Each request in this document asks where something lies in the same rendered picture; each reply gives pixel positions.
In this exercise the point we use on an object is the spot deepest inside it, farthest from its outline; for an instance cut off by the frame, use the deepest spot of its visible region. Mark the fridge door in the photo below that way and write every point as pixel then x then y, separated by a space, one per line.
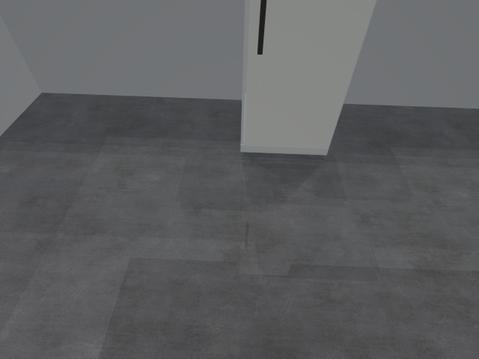
pixel 296 88

